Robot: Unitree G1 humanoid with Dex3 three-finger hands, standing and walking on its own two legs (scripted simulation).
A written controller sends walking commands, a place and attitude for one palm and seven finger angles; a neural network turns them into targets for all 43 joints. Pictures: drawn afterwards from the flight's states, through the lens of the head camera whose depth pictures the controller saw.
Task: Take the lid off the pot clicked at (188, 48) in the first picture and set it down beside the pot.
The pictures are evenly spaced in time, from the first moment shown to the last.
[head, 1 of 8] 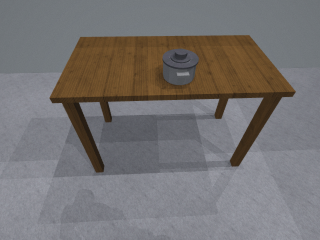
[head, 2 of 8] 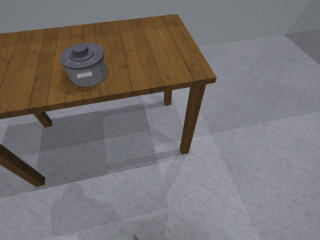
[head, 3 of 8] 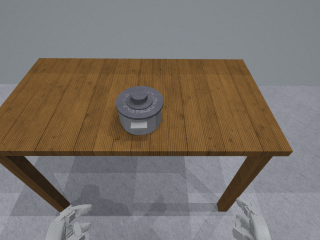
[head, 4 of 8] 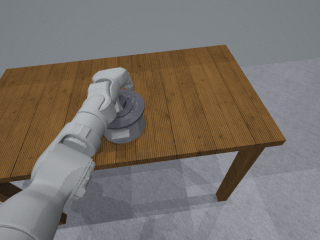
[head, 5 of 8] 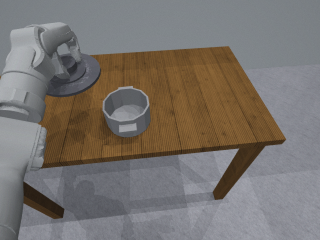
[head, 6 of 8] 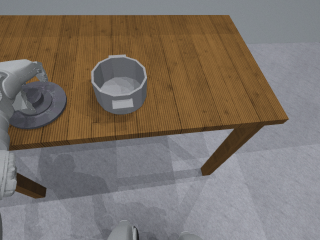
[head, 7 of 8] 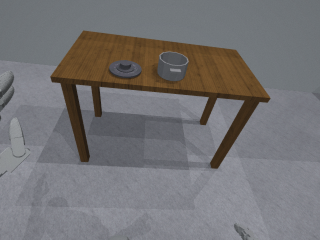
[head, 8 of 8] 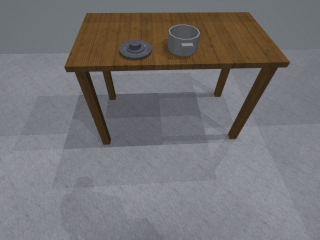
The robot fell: no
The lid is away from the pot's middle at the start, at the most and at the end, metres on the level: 0.00 0.24 0.24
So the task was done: yes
